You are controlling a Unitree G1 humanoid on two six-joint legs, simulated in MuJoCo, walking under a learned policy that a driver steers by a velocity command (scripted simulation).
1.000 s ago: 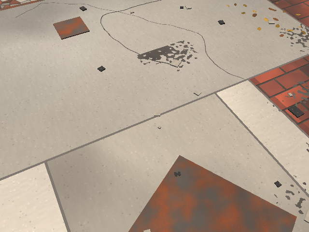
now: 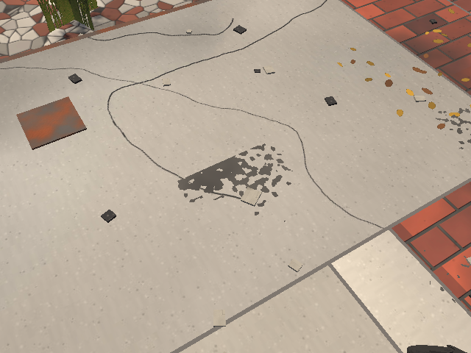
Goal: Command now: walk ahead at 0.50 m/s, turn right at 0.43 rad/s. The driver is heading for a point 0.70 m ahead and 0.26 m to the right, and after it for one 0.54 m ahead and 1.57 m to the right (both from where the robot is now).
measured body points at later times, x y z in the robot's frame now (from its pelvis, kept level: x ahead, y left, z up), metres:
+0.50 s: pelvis +0.25 -0.06 -0.01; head +0.28 -0.08 +0.44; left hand +0.52 +0.13 -0.09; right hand +0.19 -0.35 -0.15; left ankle +0.10 +0.12 -0.69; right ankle +0.33 -0.17 -0.73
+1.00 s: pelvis +0.53 -0.13 +0.00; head +0.55 -0.15 +0.44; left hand +0.71 +0.10 -0.12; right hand +0.58 -0.46 -0.08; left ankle +0.68 -0.10 -0.73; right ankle +0.33 -0.17 -0.71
